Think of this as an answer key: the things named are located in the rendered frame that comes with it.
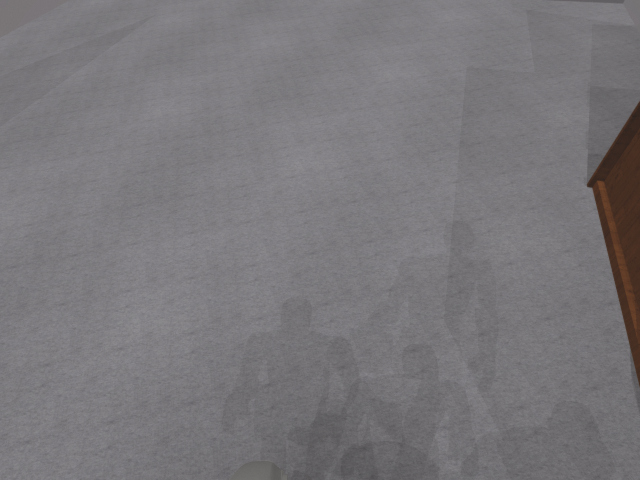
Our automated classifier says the wardrobe door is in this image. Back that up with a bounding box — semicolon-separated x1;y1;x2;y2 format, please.
604;128;640;311

